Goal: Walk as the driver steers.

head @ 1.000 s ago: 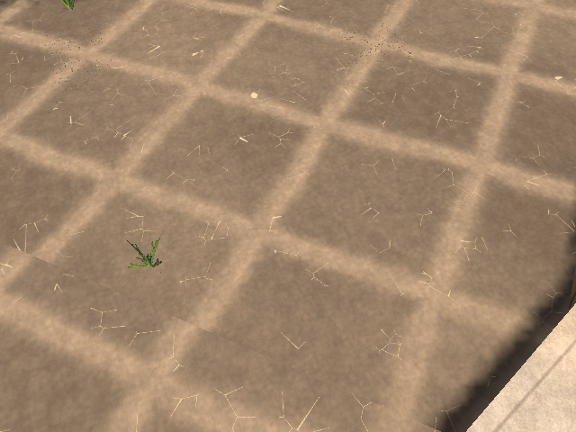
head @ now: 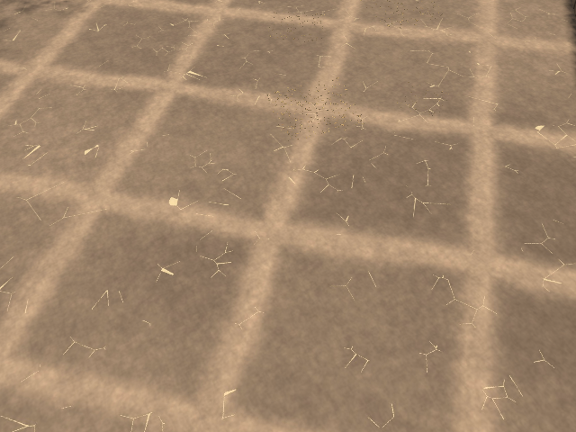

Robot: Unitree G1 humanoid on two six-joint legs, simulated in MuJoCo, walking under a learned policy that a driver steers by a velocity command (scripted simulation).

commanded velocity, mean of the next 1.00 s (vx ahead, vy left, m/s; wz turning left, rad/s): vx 0.50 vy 0.00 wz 0.06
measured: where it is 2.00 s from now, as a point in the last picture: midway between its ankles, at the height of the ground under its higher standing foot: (278, 233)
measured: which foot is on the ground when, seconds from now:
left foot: down 0.00-0.06, up 0.08-0.52, down 0.54-1.00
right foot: up 0.00-0.04, down 0.06-0.58, up 0.60-1.00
